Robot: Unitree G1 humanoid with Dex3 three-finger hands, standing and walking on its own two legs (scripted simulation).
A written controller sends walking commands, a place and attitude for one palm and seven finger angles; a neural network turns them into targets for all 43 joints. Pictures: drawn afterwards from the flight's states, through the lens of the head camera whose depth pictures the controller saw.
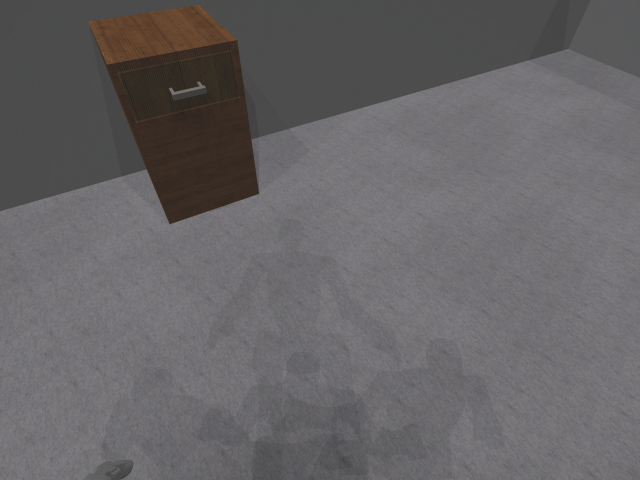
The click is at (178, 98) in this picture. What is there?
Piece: drawer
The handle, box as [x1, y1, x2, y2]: [169, 81, 206, 100]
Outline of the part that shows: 205,87 199,81 197,82 199,86 198,87 175,92 171,88 169,88 174,100 206,92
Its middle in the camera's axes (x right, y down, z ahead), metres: -0.48 -0.53 +1.37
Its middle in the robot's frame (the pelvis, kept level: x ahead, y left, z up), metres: +1.35 +0.54 -0.17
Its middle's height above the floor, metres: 0.60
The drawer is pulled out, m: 0.00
